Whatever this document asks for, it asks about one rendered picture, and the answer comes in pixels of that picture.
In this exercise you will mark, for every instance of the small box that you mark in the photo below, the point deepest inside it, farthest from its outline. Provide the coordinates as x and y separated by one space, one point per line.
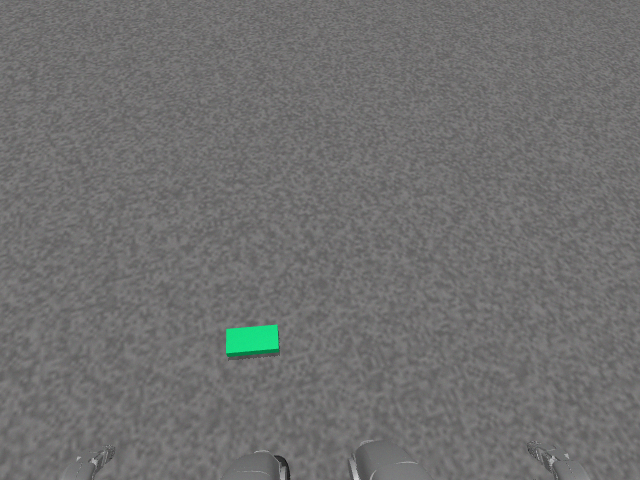
252 340

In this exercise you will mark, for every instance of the left robot foot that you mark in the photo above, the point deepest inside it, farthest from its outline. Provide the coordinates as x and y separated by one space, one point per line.
284 463

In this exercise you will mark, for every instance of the right robot hand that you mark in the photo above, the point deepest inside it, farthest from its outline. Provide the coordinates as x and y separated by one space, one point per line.
557 461

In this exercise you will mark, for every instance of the left robot hand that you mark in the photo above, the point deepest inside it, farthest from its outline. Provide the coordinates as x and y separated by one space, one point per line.
88 463

